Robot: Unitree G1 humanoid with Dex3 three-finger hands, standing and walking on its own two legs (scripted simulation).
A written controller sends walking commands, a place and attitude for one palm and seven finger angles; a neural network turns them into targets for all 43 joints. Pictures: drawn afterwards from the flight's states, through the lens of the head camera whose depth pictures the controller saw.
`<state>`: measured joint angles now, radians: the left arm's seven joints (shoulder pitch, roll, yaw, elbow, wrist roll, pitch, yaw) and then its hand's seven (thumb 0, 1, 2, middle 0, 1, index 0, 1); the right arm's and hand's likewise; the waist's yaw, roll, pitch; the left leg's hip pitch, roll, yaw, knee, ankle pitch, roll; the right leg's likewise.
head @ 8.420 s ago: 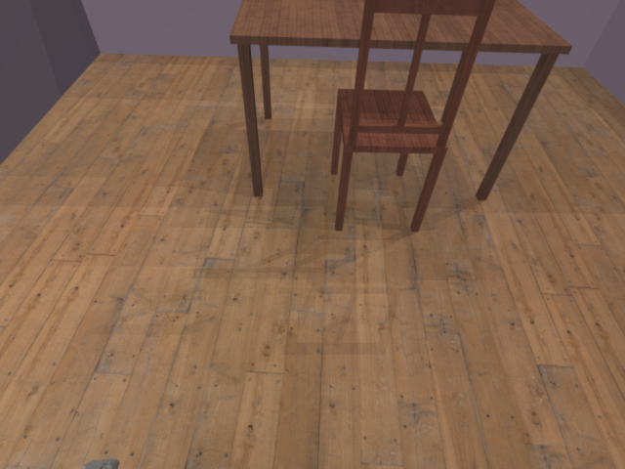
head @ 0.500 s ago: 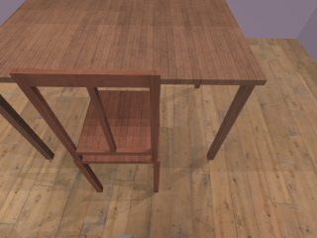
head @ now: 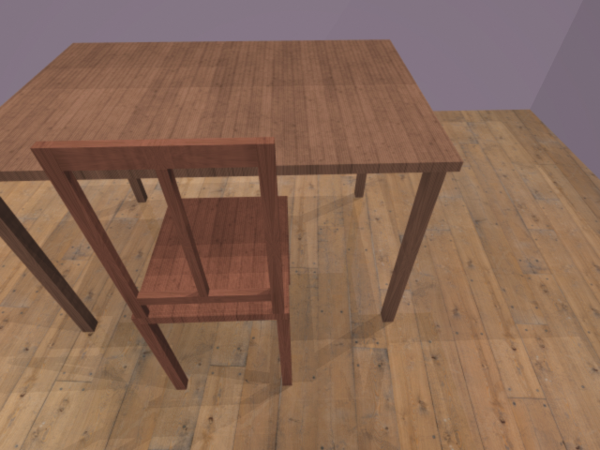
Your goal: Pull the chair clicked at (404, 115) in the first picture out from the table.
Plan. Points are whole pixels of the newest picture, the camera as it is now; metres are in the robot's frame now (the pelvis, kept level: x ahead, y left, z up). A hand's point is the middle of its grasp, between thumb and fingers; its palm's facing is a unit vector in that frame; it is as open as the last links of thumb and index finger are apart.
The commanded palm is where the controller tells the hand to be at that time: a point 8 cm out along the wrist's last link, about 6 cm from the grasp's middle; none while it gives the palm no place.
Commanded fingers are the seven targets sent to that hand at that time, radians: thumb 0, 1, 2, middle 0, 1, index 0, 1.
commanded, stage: come to a stop and stand still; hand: left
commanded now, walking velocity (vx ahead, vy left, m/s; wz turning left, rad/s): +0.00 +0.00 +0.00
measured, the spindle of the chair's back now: (187, 240) +0.49 +0.24 -0.04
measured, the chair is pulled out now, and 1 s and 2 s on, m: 0.00 0.00 0.00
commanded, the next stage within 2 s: look again from close up in 0.26 s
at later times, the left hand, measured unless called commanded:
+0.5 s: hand out of the picture +0.00 +0.17 -0.17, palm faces +0.04 -0.99 -0.16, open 7.4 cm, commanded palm none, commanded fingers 0.00 0.90 0.90 -0.20 -0.30 -0.20 -0.30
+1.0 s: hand out of the picture +0.08 +0.18 -0.16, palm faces +0.00 -0.98 -0.20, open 7.4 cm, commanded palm none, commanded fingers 0.00 0.90 0.90 -0.20 -0.30 -0.20 -0.30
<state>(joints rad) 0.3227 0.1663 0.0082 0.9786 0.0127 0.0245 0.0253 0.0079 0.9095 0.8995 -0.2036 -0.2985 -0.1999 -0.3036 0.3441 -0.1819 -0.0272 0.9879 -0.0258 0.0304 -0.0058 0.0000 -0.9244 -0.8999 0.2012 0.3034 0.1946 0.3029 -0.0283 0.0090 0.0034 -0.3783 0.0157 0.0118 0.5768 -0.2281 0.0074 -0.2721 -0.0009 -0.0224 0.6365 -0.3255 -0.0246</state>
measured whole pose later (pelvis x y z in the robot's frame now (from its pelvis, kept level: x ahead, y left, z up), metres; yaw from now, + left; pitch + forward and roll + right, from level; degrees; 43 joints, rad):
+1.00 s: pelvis +0.07 +0.01 +0.01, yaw -1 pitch +0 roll +1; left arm 0.29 0.16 0.00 1.10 0.01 -0.02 0.03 0.01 0.91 0.90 -0.20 -0.30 -0.20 -0.30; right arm 0.23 -0.16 0.00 1.12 -0.01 -0.02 -0.03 0.00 -0.93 -0.90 0.20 0.30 0.19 0.30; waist 0.01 -0.02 0.02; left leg -0.25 0.00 0.02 0.45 -0.20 0.00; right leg -0.12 -0.01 0.01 0.46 -0.33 0.00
